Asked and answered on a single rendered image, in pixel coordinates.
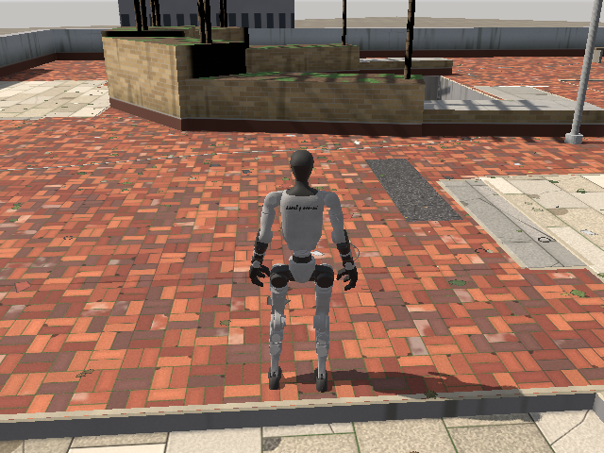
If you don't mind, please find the right robot upper arm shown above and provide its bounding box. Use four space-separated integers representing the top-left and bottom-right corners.
322 191 346 243

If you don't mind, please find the left robot forearm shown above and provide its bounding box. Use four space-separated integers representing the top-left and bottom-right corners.
251 229 268 268

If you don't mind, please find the left robot hand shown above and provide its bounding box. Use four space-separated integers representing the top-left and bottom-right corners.
249 265 270 287

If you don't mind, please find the right robot hand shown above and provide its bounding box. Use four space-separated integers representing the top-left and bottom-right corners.
336 266 358 291

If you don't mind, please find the right robot forearm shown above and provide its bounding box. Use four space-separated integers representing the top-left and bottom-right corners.
336 229 355 270

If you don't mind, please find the left robot foot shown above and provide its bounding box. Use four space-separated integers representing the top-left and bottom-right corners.
268 366 281 390

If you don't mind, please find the left robot upper arm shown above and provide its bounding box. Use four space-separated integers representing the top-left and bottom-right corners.
258 191 282 243

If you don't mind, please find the right robot thigh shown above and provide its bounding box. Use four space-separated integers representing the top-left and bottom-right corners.
313 263 334 332

